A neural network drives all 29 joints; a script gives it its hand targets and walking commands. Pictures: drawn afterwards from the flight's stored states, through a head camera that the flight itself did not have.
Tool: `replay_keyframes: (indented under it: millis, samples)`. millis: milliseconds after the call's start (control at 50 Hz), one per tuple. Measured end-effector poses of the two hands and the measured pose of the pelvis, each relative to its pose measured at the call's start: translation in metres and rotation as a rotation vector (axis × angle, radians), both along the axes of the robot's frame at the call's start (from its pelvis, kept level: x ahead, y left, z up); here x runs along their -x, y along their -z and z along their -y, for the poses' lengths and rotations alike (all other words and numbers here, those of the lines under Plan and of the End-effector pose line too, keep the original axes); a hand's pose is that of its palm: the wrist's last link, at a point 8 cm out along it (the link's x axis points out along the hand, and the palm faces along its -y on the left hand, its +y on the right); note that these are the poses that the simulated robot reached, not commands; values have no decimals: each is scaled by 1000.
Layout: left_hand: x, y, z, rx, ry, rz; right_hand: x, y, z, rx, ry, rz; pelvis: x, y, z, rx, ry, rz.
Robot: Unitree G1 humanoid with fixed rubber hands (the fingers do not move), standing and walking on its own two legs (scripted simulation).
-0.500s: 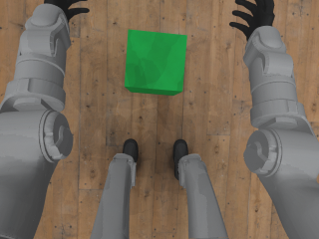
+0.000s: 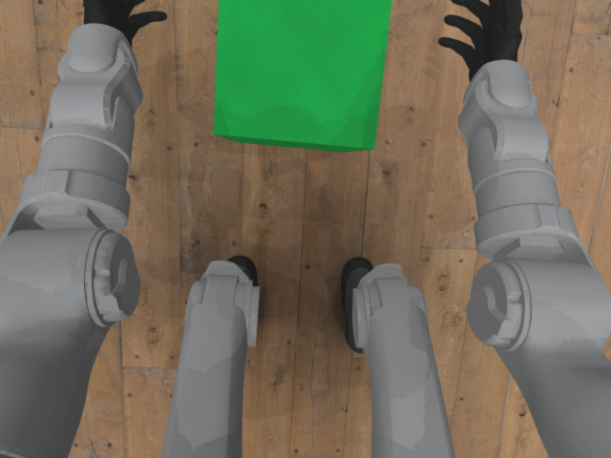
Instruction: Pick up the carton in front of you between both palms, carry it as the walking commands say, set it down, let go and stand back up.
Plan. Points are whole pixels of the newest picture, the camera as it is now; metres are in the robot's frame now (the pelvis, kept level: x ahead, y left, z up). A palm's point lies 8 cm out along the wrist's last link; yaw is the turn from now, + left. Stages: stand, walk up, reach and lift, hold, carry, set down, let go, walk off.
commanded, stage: reach and lift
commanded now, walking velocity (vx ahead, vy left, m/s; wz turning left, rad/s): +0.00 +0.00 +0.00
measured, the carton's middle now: (298, 80) +0.54 +0.02 -0.38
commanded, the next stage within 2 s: none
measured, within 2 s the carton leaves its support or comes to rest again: leaves its support in 1.32 s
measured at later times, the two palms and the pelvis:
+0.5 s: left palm (170, 62) +0.54 +0.20 -0.31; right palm (430, 85) +0.53 -0.17 -0.31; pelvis -0.03 +0.00 -0.13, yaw +0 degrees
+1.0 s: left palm (191, 60) +0.54 +0.17 -0.31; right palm (410, 78) +0.54 -0.13 -0.31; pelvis -0.04 +0.00 -0.13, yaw +0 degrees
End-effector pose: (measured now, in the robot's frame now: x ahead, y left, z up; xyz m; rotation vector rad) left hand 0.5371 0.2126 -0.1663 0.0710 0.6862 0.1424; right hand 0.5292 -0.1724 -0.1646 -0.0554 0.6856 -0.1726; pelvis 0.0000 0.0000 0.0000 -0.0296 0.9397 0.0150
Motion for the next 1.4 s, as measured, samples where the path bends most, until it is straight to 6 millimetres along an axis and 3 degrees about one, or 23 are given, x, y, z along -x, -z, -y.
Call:
replay_keyframes:
  millis: [120, 220, 400, 500, 640, 840, 960, 1240, 1320, 1400]
  samples:
    - [-1, 45, -1, 5, 2, 16, 1, 45, 0, -7, 4, 10, 21, 56, 1, 2, 1, 85]
    - [-2, 75, 5, 15, 9, -4, 0, 76, -3, -15, 2, -11, 35, 87, 1, 2, 3, 159]
    - [2, 134, 11, 15, 24, -53, 4, 134, -8, -27, -14, -57, 39, 118, -2, 2, 7, 268]
    - [-2, 148, 11, 15, 23, -45, 0, 149, -7, -19, -17, -52, 33, 127, -3, 1, 7, 298]
    - [-11, 144, 15, 17, 27, -16, -14, 145, -11, -26, -34, -19, 27, 136, -2, -2, 8, 302]
    - [-3, 141, 24, 30, 33, -26, -6, 142, -18, -35, -45, -29, 33, 134, 0, -5, 9, 297]
    - [-4, 140, 41, 48, 57, -25, -6, 141, -39, -59, -73, -27, 38, 130, 0, -4, 8, 319]
    - [-4, 141, 39, 90, 70, -35, -7, 142, -36, -96, -62, -29, 30, 140, -2, -4, 6, 335]
    - [-1, 136, 42, 74, 55, -36, -7, 134, -37, -77, -30, -30, 26, 139, -3, -7, 4, 308]
    - [5, 108, 44, 56, 12, -7, -3, 105, -41, -64, 1, 2, 25, 130, -1, -9, 0, 293]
